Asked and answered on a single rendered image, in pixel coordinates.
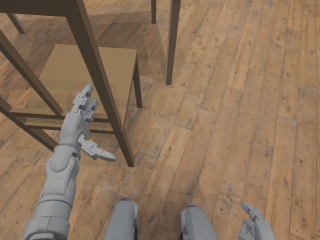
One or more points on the chair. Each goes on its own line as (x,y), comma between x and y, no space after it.
(69,68)

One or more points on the robot thigh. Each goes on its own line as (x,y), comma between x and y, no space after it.
(123,220)
(196,224)

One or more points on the left robot forearm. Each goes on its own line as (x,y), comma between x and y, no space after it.
(50,220)

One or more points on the robot right hand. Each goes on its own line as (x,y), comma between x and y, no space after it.
(260,230)

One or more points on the robot left thigh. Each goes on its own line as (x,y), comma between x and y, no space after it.
(123,220)

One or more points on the robot right thigh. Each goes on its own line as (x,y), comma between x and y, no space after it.
(196,224)

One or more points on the robot left hand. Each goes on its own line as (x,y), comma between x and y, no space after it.
(76,122)

